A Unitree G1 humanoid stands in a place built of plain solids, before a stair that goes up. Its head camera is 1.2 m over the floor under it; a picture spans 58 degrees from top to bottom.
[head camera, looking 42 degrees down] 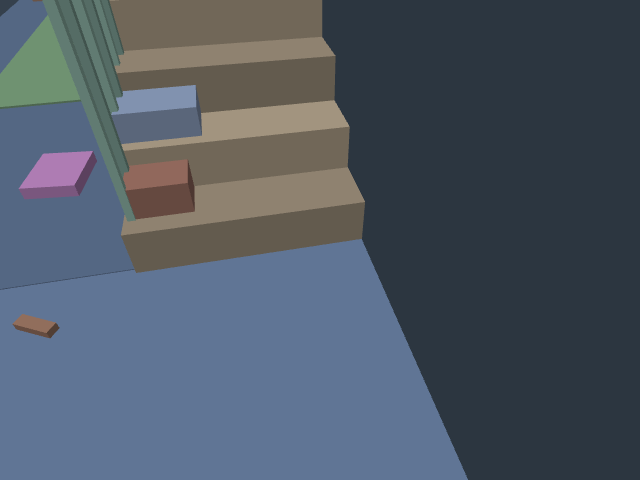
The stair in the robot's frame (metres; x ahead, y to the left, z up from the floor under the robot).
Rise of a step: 0.19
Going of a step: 0.25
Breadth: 0.90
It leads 13 degrees to the left of straight ahead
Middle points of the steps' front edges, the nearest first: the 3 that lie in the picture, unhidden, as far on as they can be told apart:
1.24 0.26 0.19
1.49 0.32 0.38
1.73 0.37 0.57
